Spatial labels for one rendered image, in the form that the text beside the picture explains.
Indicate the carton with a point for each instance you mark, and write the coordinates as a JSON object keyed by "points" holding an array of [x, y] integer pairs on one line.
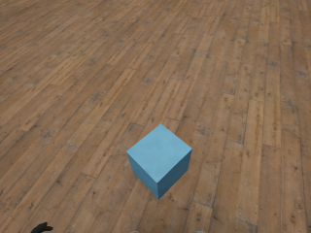
{"points": [[159, 160]]}

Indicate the left robot hand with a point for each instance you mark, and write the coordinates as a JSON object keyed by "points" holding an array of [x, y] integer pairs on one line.
{"points": [[41, 228]]}

